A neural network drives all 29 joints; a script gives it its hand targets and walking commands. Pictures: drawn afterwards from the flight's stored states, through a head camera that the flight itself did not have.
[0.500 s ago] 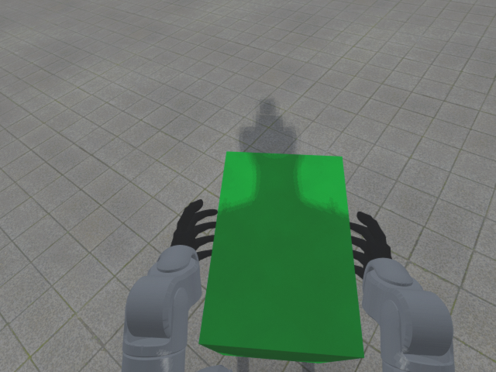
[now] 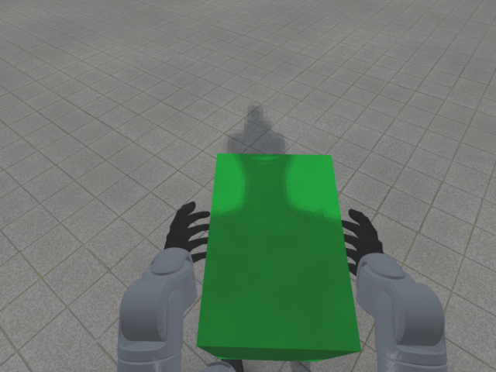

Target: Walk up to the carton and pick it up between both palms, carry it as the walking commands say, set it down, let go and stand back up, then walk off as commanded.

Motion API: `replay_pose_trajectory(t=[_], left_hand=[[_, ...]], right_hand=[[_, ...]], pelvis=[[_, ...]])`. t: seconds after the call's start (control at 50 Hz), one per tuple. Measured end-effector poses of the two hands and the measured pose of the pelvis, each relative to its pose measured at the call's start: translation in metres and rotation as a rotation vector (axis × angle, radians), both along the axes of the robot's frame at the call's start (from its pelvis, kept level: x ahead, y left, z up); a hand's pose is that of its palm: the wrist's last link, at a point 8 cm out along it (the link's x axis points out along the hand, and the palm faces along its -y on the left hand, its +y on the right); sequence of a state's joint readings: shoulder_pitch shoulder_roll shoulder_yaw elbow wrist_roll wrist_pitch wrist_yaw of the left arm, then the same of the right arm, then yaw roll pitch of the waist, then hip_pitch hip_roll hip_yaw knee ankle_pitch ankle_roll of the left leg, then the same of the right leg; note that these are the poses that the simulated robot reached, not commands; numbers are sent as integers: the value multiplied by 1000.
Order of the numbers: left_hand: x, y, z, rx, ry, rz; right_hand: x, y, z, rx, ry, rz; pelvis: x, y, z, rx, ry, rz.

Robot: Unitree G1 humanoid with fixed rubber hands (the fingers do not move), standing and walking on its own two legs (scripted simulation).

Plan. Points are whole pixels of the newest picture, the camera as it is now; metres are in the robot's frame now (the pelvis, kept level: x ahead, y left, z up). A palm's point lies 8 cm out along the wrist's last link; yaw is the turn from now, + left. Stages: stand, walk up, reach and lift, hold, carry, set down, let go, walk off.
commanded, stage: carry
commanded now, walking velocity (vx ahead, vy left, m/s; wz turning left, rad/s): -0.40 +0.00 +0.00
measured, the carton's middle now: (270, 266) +0.31 +0.01 +0.01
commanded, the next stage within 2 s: none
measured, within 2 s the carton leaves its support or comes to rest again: neither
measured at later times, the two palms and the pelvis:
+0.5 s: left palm out of the picture -0.01 +0.13 +0.09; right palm out of the picture -0.01 -0.13 +0.08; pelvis -0.29 -0.01 +0.01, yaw +0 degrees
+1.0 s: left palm out of the picture -0.29 +0.07 +0.10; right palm out of the picture -0.29 -0.19 +0.08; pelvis -0.57 -0.06 +0.01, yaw +1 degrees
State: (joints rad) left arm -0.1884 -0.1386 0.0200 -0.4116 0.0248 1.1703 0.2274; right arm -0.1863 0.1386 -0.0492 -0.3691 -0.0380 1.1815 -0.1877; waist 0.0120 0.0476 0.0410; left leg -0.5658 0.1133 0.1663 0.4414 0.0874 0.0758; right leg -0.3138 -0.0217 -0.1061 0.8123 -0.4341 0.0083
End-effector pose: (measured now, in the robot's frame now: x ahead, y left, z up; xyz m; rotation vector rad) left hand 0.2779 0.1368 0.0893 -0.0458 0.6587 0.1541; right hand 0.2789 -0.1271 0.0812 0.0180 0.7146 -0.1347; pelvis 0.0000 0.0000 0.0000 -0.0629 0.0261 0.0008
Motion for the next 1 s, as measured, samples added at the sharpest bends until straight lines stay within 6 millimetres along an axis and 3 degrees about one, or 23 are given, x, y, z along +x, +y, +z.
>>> replay_pose_trajectory(t=[0.04, 0.1, 0.16, 0.22, 0.28, 0.34, 0.4, 0.48, 0.6, 0.7, 0.8, 0.9, 1.0], left_hand=[[-28, -9, -6, 24, 13, 0], [-73, -19, -8, 51, 86, -15], [-102, -29, -2, 49, 125, -43], [-122, -34, 6, 45, 72, -53], [-146, -28, 7, 18, 14, -36], [-183, -13, -3, -22, -7, -3], [-229, -3, -11, -36, 36, 25], [-276, -5, 0, -14, 48, 12], [-338, -24, 11, 13, -15, 1], [-403, -55, -1, 50, -1, -15], [-466, -78, 0, 68, 109, -54], [-506, -84, 15, 70, 42, -54], [-564, -67, 10, 26, -15, -4]], right_hand=[[-28, -8, -12, 24, 13, 0], [-79, -18, -24, 42, 88, -2], [-117, -28, -18, 33, 125, -19], [-139, -32, -9, 33, 72, -40], [-160, -27, -3, 22, 14, -39], [-187, -13, -2, -10, -7, -13], [-223, -3, -3, -23, 36, 16], [-275, -6, 0, -2, 51, 8], [-339, -24, 4, 28, -12, -8], [-408, -54, -17, 64, 1, -24], [-485, -76, -22, 59, 111, -37], [-523, -82, -7, 73, 42, -55], [-566, -67, -1, 45, -14, -20]], pelvis=[[-29, -7, -6, 7, 2, 1], [-65, -13, 2, 27, -47, 12], [-92, -15, 13, 93, -45, -4], [-123, -14, 15, 108, -3, -4], [-158, -12, 10, 99, 20, 8], [-194, -9, 2, 83, 26, 33], [-232, -8, 8, 63, -21, 28], [-275, -8, 13, 26, -40, 6], [-343, -21, 6, 26, 0, -14], [-409, -45, -8, 33, -6, -22], [-460, -58, 10, 120, -63, -14], [-513, -60, 15, 142, -14, -12], [-573, -59, 6, 132, -2, 21]])
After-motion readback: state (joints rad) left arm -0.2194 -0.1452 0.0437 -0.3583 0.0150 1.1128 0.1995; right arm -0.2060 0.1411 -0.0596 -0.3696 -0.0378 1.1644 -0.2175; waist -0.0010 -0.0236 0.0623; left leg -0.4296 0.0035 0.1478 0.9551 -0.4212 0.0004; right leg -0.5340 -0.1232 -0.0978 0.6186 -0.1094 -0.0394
